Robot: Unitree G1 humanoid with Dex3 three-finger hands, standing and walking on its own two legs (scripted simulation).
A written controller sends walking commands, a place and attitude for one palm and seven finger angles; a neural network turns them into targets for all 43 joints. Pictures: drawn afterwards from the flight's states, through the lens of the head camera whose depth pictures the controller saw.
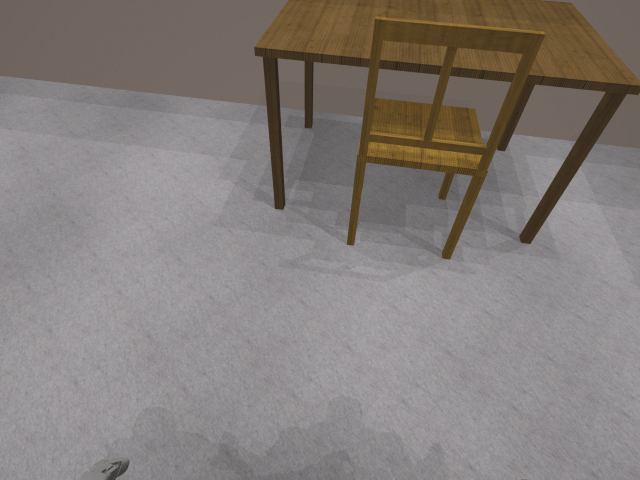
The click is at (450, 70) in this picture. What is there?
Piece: chair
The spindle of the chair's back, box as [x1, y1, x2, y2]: [424, 47, 456, 140]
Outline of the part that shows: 455,47 447,47 424,135 425,140 431,140 454,58 456,50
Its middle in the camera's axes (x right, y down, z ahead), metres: +0.35 -0.42 +1.14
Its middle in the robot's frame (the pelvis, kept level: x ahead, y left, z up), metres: +1.15 -0.29 -0.07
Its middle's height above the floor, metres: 0.70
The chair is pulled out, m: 0.00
